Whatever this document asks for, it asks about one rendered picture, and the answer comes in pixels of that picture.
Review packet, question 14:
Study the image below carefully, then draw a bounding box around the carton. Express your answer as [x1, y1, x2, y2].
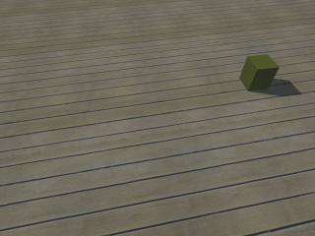
[239, 54, 280, 91]

